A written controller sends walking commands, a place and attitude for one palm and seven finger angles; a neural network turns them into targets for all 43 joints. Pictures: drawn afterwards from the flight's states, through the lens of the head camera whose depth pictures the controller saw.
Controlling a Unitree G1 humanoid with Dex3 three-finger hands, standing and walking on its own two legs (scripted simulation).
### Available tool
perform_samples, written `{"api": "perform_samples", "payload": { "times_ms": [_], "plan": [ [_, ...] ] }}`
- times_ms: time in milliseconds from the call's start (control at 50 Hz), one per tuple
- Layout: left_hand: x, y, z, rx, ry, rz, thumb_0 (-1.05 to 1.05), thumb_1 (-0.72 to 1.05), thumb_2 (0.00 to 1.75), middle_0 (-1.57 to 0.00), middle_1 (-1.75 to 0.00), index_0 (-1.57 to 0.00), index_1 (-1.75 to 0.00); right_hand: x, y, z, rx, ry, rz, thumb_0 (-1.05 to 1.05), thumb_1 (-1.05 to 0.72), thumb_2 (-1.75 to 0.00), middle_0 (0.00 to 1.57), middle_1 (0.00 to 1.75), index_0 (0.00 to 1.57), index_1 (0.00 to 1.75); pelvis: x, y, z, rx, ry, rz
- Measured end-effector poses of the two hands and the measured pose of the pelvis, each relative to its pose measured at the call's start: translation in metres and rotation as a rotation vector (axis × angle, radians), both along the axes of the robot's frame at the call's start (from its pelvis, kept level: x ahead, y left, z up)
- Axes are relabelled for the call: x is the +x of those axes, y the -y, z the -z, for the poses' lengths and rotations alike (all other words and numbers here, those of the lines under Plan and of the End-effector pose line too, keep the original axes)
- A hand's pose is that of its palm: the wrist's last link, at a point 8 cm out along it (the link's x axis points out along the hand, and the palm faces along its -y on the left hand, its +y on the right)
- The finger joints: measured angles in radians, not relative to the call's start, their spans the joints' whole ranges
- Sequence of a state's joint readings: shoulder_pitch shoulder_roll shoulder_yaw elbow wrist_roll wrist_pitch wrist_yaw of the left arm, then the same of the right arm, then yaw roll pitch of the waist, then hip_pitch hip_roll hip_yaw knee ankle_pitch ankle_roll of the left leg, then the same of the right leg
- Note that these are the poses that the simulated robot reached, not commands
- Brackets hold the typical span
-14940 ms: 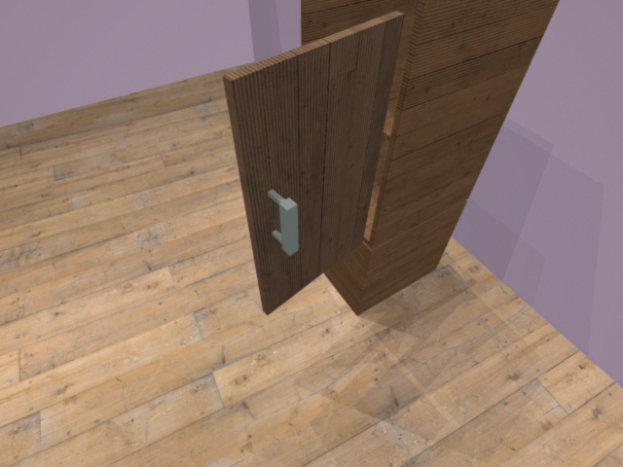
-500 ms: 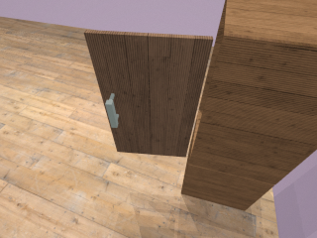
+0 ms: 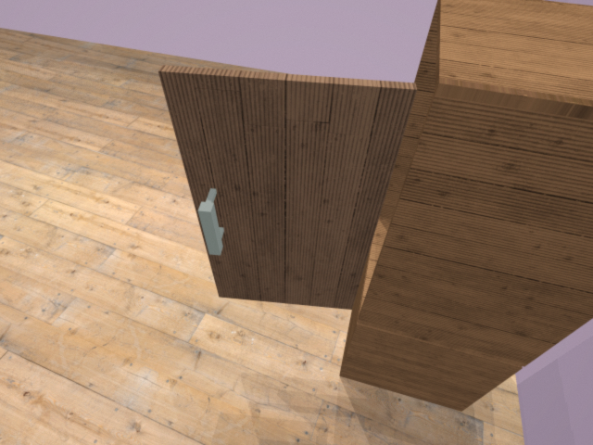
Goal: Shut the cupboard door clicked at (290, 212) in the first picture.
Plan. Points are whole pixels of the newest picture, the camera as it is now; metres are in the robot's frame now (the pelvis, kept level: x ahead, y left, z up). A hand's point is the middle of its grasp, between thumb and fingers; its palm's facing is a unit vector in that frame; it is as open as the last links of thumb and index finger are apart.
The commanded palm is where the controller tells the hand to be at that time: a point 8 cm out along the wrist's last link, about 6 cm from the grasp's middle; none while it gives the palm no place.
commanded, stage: come to a stop and stand still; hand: left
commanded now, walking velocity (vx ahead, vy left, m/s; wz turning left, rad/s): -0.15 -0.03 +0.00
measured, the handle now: (214, 222) +0.48 +0.18 -0.02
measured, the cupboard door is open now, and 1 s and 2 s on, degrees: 100 100 100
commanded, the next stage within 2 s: look again from close up in 1.56 s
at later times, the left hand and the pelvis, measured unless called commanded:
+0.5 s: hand out of the picture +0.07 +0.17 -0.17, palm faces +0.05 -0.97 -0.26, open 7.4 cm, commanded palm none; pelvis +0.02 -0.02 -0.01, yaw +2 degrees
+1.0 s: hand out of the picture +0.02 +0.19 -0.16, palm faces +0.04 -0.96 -0.27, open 7.4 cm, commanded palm none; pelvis -0.01 -0.01 +0.00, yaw +2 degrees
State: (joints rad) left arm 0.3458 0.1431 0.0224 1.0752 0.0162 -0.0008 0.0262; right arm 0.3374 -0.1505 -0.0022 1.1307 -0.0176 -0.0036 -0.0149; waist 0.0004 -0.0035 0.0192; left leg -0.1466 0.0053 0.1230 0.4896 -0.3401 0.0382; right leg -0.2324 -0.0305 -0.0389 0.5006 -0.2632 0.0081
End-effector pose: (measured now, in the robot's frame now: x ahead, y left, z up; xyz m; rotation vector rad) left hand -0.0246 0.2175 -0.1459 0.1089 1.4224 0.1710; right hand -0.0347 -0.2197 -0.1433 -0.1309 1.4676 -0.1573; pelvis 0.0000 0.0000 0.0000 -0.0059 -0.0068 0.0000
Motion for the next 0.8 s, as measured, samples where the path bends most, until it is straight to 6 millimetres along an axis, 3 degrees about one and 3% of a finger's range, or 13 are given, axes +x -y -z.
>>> {"api": "perform_samples", "payload": {
  "times_ms": [120, 240, 320, 440, 580, 680, 800],
  "plan": [
    [0.014, -0.002, 0.003, -0.008, -0.037, -0.007, 0.00, 0.91, 0.90, -0.20, -0.30, -0.20, -0.30, 0.010, -0.018, 0.000, -0.002, -0.024, 0.015, 0.00, -0.91, -0.90, 0.20, 0.30, 0.20, 0.30, 0.021, -0.009, 0.001, 0.001, 0.003, -0.005],
    [0.040, -0.010, -0.002, 0.024, 0.001, -0.008, 0.01, 0.92, 0.90, -0.20, -0.30, -0.20, -0.30, 0.029, -0.027, 0.000, 0.006, -0.004, 0.028, 0.00, -0.91, -0.90, 0.20, 0.30, 0.20, 0.30, 0.025, -0.011, -0.002, -0.005, 0.001, -0.012],
    [0.058, -0.017, -0.003, 0.058, 0.032, 0.006, 0.01, 0.92, 0.90, -0.20, -0.30, -0.20, -0.30, 0.040, -0.022, 0.005, 0.010, 0.018, 0.029, 0.00, -0.91, -0.90, 0.20, 0.30, 0.21, 0.30, 0.023, -0.003, 0.001, 0.010, -0.001, -0.009],
    [0.082, -0.010, -0.008, 0.101, 0.117, 0.026, 0.00, 0.92, 0.90, -0.20, -0.30, -0.19, -0.30, 0.051, 0.005, 0.017, 0.016, 0.028, 0.026, 0.01, -0.91, -0.90, 0.20, 0.30, 0.21, 0.30, 0.020, 0.013, 0.007, 0.010, -0.005, -0.020],
    [0.086, 0.007, -0.004, 0.055, 0.149, 0.040, 0.00, 0.91, 0.90, -0.20, -0.30, -0.20, -0.30, 0.069, 0.027, 0.008, -0.027, 0.100, 0.001, 0.00, -0.91, -0.90, 0.20, 0.30, 0.20, 0.30, 0.012, 0.018, 0.004, 0.011, 0.012, -0.020],
    [0.083, 0.009, -0.009, 0.041, 0.164, 0.044, 0.00, 0.93, 0.90, -0.20, -0.30, -0.20, -0.30, 0.073, 0.029, -0.002, -0.026, 0.138, -0.024, 0.00, -0.91, -0.90, 0.20, 0.30, 0.20, 0.30, 0.008, 0.020, -0.003, 0.012, 0.018, -0.013],
    [0.065, 0.006, -0.013, 0.047, 0.155, 0.059, 0.00, 0.92, 0.90, -0.20, -0.30, -0.20, -0.30, 0.067, 0.029, -0.005, -0.016, 0.158, -0.050, 0.00, -0.91, -0.90, 0.20, 0.30, 0.20, 0.30, 0.000, 0.021, -0.005, 0.016, 0.020, -0.019]
  ]
}}
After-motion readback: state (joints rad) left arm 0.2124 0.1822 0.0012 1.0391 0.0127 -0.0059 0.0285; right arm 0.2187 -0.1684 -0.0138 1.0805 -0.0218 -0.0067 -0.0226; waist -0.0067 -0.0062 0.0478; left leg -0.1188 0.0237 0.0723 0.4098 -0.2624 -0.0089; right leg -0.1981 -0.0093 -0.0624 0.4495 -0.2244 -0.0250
